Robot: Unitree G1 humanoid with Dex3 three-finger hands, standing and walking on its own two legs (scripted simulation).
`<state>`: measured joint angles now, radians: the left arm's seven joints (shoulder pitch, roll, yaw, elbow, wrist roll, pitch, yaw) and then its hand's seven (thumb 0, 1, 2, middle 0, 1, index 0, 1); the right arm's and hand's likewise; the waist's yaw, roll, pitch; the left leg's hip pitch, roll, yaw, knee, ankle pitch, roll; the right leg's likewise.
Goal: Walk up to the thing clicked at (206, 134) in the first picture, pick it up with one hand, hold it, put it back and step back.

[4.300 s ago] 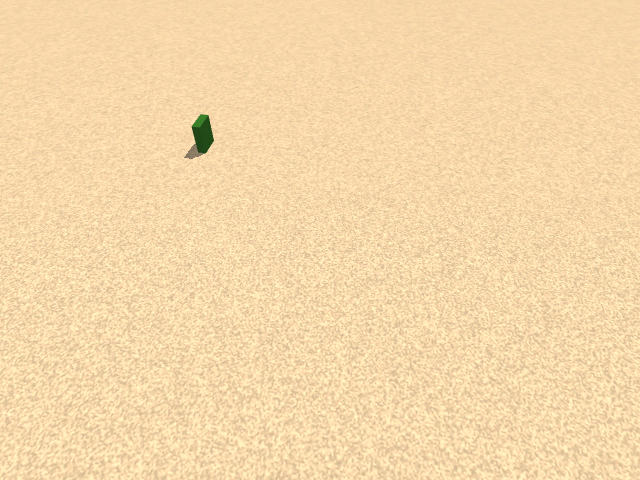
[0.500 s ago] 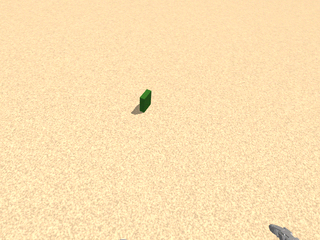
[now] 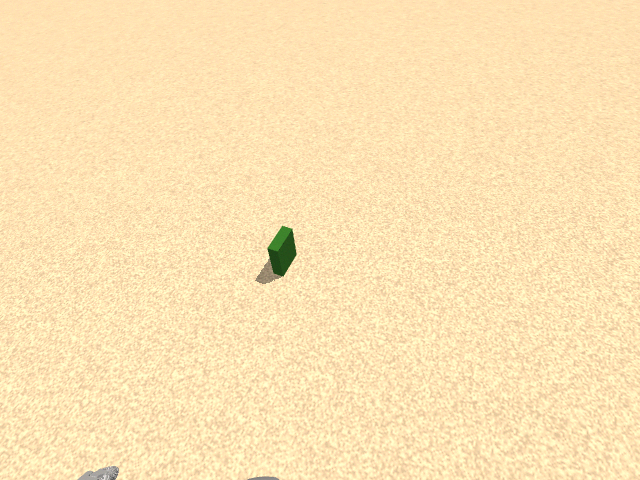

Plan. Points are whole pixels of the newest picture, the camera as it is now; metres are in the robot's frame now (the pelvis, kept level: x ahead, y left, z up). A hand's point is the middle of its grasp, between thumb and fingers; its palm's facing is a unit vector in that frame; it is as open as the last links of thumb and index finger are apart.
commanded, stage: walk up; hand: left
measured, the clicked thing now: (282, 251) +1.01 +0.21 -0.69
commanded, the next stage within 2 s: none
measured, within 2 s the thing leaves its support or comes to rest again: neither
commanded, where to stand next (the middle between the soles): +0.68 +0.02 m, yaw +1 degrees
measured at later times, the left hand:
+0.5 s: hand (140, 408) +0.26 +0.31 -0.15, palm faces -0.06 -0.94 -0.33, open 7.3 cm
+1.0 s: hand (189, 298) +0.44 +0.26 -0.12, palm faces +0.00 -0.91 -0.40, open 7.3 cm
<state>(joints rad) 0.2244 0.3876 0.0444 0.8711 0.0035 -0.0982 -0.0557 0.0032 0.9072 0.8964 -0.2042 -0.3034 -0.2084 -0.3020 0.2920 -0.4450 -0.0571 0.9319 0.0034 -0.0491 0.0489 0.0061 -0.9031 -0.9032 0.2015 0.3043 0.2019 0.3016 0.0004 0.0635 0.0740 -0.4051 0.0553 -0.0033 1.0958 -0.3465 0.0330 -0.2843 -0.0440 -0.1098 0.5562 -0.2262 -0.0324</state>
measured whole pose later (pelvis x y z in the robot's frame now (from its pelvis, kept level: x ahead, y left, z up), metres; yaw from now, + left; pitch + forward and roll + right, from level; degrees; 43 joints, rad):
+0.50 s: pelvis +0.21 +0.03 +0.00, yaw +0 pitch -3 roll +1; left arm 0.30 0.45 0.04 0.92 0.01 -0.05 -0.06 0.01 0.91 0.90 -0.20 -0.30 -0.21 -0.30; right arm 0.27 -0.39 -0.05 0.86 -0.01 -0.09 0.05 0.00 -0.90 -0.90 0.21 0.30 0.21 0.30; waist -0.01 -0.07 0.08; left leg -0.22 0.03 0.12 0.51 -0.24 0.03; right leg -0.48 -0.09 0.01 0.97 -0.33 -0.02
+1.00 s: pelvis +0.40 -0.02 +0.00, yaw +1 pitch -3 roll +0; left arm 0.31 0.41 0.04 0.86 0.02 -0.09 -0.04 0.00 0.90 0.90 -0.21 -0.30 -0.21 -0.30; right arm 0.26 -0.42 -0.06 0.89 -0.02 -0.04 0.07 0.00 -0.90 -0.90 0.20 0.30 0.20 0.30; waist 0.03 0.05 0.08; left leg -0.48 0.08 0.02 0.78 -0.29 0.01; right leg -0.20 -0.04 -0.10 0.51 -0.27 -0.03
